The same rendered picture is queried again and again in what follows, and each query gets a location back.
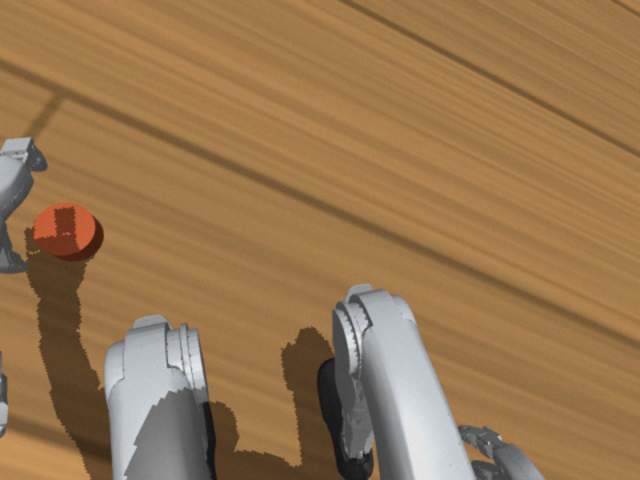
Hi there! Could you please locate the left robot hand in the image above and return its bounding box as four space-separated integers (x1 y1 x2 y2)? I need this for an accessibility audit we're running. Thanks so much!
0 137 48 274

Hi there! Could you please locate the right robot foot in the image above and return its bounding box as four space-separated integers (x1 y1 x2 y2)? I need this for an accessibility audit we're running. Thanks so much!
317 358 374 480

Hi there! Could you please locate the tin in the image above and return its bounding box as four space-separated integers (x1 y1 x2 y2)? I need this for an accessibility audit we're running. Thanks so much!
32 203 104 262

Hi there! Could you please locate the right robot hand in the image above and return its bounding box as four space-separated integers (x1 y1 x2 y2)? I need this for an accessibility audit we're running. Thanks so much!
458 425 546 480

